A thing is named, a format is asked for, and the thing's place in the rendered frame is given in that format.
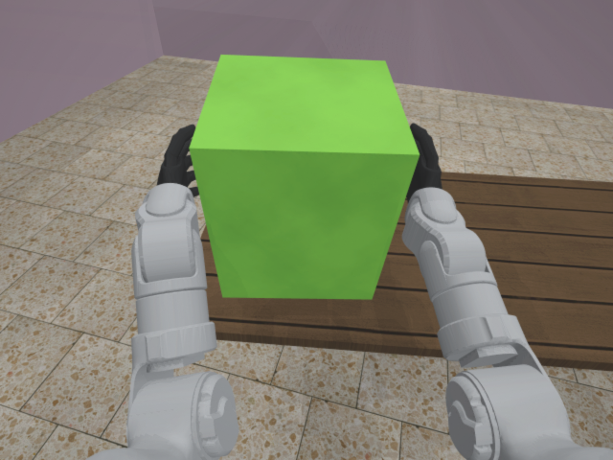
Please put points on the robot right hand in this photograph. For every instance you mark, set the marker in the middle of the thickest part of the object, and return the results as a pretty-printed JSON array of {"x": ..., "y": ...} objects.
[{"x": 427, "y": 173}]

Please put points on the table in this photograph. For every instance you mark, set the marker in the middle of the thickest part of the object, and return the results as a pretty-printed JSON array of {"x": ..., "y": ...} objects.
[{"x": 549, "y": 244}]

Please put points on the robot left upper arm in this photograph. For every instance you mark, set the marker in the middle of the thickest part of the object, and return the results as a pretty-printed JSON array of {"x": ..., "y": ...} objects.
[{"x": 188, "y": 417}]

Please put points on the robot left hand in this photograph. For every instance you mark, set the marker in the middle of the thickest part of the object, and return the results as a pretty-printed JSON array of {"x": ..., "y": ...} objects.
[{"x": 176, "y": 163}]

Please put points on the robot right upper arm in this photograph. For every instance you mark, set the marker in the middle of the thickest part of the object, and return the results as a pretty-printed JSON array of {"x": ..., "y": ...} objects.
[{"x": 511, "y": 413}]

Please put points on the left robot forearm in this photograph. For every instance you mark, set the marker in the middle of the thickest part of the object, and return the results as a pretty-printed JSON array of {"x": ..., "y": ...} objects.
[{"x": 169, "y": 280}]

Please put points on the carton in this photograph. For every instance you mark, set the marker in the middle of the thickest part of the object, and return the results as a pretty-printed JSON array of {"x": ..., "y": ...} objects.
[{"x": 302, "y": 166}]

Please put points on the right robot forearm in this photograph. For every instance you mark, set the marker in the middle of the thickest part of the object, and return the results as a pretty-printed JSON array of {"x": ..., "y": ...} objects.
[{"x": 475, "y": 327}]

